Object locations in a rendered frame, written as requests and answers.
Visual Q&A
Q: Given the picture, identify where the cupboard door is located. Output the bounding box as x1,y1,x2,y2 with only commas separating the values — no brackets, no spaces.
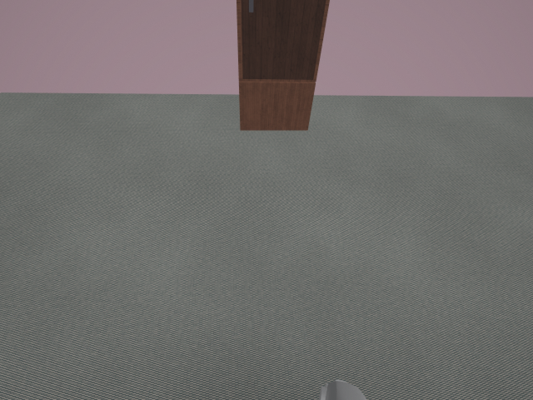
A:
242,0,326,80

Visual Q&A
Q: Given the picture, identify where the robot right thigh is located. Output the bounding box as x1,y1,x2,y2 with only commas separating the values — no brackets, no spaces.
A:
319,381,366,400

